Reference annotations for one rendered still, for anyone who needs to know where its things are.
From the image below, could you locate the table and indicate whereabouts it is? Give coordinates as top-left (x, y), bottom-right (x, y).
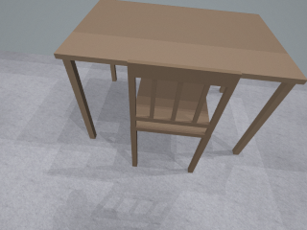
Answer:
top-left (54, 0), bottom-right (307, 155)

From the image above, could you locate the chair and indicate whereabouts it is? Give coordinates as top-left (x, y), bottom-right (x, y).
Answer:
top-left (127, 59), bottom-right (242, 173)

